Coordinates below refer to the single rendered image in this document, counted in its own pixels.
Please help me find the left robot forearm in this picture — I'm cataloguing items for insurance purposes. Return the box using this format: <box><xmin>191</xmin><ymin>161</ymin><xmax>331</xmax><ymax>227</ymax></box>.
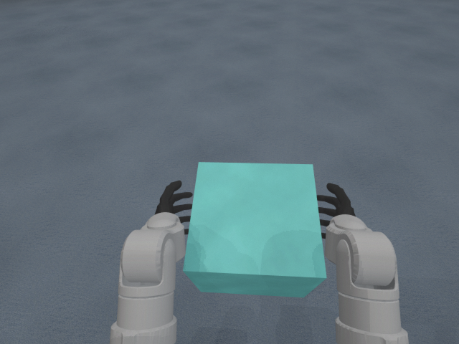
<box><xmin>110</xmin><ymin>212</ymin><xmax>186</xmax><ymax>344</ymax></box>

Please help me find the right robot forearm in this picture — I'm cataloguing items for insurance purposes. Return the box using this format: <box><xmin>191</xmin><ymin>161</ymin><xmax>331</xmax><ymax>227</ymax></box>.
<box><xmin>325</xmin><ymin>214</ymin><xmax>409</xmax><ymax>344</ymax></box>

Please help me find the carton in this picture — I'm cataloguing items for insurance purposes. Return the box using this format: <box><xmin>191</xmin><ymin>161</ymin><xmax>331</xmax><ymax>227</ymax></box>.
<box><xmin>183</xmin><ymin>162</ymin><xmax>327</xmax><ymax>297</ymax></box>

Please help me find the robot right hand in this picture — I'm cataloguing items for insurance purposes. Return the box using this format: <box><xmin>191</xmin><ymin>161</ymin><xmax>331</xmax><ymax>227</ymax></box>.
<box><xmin>317</xmin><ymin>183</ymin><xmax>356</xmax><ymax>239</ymax></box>

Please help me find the robot left hand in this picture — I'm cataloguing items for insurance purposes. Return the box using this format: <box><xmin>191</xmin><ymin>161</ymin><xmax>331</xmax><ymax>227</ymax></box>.
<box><xmin>155</xmin><ymin>181</ymin><xmax>193</xmax><ymax>234</ymax></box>

